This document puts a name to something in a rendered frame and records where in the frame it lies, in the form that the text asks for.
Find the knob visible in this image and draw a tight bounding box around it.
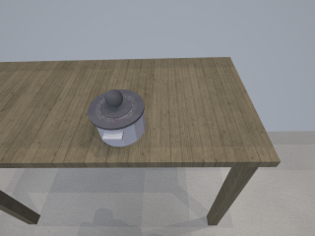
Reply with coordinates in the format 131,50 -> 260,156
104,89 -> 123,107

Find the pot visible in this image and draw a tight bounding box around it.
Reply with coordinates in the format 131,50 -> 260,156
97,111 -> 146,148

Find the table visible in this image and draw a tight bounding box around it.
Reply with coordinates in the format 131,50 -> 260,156
0,57 -> 281,226

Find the lid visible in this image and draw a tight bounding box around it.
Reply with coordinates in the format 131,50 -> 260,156
88,89 -> 145,131

